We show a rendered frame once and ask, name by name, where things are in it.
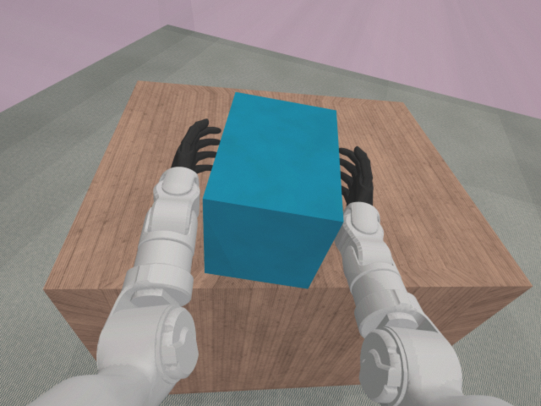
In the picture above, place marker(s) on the left robot hand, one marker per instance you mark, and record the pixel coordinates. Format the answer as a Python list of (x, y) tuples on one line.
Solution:
[(187, 155)]

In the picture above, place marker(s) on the right robot hand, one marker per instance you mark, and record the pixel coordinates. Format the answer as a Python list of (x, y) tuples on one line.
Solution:
[(360, 185)]

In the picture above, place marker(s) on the pedestal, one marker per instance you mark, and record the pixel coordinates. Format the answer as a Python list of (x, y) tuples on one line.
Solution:
[(253, 335)]

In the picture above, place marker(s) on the carton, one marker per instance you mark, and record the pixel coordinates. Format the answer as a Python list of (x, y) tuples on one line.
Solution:
[(272, 206)]

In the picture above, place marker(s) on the robot left forearm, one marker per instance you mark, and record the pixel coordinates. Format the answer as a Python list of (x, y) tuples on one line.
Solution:
[(161, 272)]

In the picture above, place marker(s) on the left robot upper arm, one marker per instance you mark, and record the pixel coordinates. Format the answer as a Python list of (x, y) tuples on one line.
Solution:
[(142, 354)]

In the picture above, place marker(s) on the robot right forearm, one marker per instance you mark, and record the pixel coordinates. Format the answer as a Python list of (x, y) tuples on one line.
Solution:
[(376, 285)]

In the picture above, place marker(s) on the right robot upper arm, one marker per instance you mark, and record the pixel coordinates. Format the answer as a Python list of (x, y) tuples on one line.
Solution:
[(409, 367)]

